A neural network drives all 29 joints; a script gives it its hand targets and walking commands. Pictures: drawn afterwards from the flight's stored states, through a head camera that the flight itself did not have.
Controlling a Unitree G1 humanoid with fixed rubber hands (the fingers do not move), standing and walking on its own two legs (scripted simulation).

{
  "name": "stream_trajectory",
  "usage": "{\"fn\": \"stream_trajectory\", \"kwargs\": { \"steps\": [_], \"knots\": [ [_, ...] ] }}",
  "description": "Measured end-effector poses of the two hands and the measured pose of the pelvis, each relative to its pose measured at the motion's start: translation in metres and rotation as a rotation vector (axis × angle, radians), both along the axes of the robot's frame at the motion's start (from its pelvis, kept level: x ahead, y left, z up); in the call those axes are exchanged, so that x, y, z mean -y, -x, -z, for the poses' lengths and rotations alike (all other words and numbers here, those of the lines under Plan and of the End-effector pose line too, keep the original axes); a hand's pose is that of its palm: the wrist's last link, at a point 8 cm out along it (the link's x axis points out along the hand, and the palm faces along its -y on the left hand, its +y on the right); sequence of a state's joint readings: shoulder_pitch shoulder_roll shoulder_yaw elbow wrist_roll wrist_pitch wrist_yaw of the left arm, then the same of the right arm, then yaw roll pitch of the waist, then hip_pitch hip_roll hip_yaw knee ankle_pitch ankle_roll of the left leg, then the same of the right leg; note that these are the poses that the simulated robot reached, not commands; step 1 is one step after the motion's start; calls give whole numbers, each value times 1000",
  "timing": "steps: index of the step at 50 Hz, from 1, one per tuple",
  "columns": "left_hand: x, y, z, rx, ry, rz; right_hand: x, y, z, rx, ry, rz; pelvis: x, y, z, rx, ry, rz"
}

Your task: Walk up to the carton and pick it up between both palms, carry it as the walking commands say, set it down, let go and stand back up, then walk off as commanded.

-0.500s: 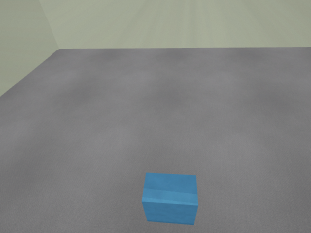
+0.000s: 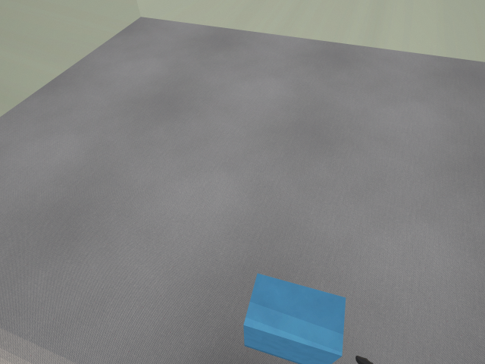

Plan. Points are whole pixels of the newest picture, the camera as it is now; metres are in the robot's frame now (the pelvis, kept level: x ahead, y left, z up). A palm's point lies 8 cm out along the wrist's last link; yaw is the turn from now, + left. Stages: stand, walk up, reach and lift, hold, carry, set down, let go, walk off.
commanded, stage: walk off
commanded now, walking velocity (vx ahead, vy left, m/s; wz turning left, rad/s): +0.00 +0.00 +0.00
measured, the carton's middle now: (290, 324) +0.35 -0.13 -0.61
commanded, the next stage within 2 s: stand in 1.38 s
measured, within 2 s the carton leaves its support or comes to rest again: neither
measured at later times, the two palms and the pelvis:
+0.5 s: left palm out of the picture +0.01 +0.28 -0.12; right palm out of the picture +0.02 -0.24 -0.13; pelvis -0.02 +0.02 +0.01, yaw +1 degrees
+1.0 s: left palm out of the picture +0.02 +0.35 -0.10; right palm out of the picture -0.01 -0.11 -0.15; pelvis -0.03 +0.11 +0.02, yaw -2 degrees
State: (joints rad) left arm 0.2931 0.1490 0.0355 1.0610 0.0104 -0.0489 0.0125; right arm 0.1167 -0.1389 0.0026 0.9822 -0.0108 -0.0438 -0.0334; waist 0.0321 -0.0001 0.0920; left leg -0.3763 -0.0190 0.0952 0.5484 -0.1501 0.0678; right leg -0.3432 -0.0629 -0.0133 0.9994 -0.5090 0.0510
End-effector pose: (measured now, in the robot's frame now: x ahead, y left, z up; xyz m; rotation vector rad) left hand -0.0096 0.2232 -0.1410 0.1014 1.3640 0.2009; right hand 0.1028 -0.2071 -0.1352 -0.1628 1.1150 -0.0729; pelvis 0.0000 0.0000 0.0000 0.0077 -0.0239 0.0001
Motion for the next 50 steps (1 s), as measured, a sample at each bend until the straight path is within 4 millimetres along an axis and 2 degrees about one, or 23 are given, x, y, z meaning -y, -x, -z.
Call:
{"fn": "stream_trajectory", "kwargs": {
  "steps": [3, 7, 9, 12, 16, 20, 24, 28, 31, 34, 38, 42, 45, 47, 50],
  "knots": [
    [-2, -38, -3, 65, -25, 59, 12, 14, 1, -8, 15, 58, 3, -2, 0, 18, -11, 6],
    [5, -65, -5, 124, -56, 95, 33, 37, 13, -58, 19, 95, 12, -4, 6, 43, -39, 15],
    [13, -66, -10, 141, -64, 93, 42, 47, 18, -99, 17, 110, 15, -6, 5, 49, -27, 6],
    [12, -59, -20, 143, -84, 52, 52, 54, 11, -140, 26, 102, 16, -7, -3, 40, -38, 3],
    [0, -51, -32, 123, -103, 28, 60, 61, -5, -154, 45, 97, 13, -2, -15, 15, -53, 6],
    [-21, -42, -34, 89, -129, 20, 59, 75, -9, -196, 77, 105, 2, 5, -17, -23, -40, 2],
    [-51, -25, -27, 51, -148, -7, 42, 85, -8, -239, 101, 90, -17, 14, -13, -39, -17, -11],
    [-83, 0, -11, -13, -131, -31, 12, 92, -9, -236, 120, 75, -43, 22, -6, -33, -11, -14],
    [-97, 10, -12, -51, -118, -28, -11, 98, -18, -218, 105, 85, -57, 23, -12, -31, 12, -8],
    [-108, 4, -14, -42, -104, -21, -31, 100, -22, -199, 85, 101, -67, 23, -16, -32, 14, -1],
    [-118, -14, -13, 10, -104, 1, -50, 94, -17, -155, 62, 109, -78, 23, -12, -32, -13, 17],
    [-120, -39, -17, 82, -124, 24, -64, 93, 0, -138, 36, 118, -89, 24, -5, -28, -37, 21],
    [-119, -51, -25, 123, -152, 46, -76, 99, 17, -151, -5, 136, -98, 24, -1, -15, -39, 31],
    [-119, -48, -35, 138, -164, 44, -85, 104, 21, -172, -28, 140, -104, 23, -6, -7, -16, 21],
    [-127, -26, -43, 97, -178, 26, -96, 109, 15, -203, -47, 117, -110, 26, -15, 0, -44, 30]
  ]
}}
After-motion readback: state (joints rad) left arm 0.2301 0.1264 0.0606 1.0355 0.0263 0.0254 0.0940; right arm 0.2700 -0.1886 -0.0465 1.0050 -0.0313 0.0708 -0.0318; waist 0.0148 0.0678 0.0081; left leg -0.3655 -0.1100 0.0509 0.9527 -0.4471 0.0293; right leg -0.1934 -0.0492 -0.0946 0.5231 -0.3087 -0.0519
